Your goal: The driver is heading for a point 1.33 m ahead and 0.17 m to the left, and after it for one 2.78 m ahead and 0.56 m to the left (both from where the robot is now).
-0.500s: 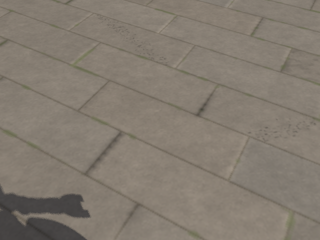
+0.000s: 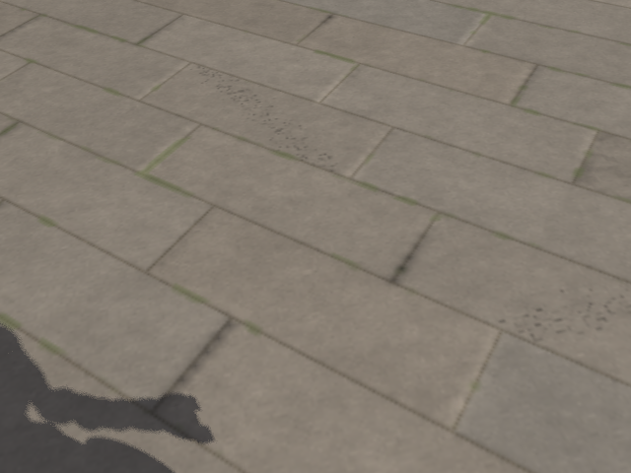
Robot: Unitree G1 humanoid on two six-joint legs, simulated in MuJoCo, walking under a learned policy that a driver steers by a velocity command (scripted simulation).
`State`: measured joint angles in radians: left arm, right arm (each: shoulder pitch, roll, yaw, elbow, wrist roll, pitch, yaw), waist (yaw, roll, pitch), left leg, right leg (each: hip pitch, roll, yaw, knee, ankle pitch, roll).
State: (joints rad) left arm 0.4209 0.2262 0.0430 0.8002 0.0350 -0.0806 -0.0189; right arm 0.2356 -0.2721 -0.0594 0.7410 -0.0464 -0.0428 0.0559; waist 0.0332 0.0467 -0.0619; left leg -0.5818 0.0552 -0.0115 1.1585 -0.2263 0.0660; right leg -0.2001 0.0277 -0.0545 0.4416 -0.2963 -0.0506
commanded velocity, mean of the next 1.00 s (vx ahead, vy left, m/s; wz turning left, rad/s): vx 0.97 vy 0.00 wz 0.00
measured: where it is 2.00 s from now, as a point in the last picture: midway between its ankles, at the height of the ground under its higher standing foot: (284, 108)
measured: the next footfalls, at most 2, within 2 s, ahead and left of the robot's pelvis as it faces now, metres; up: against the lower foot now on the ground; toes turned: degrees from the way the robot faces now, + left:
left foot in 0.30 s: +0.44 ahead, +0.11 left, +0.00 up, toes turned +4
right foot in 0.78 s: +0.91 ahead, -0.04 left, +0.00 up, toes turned -3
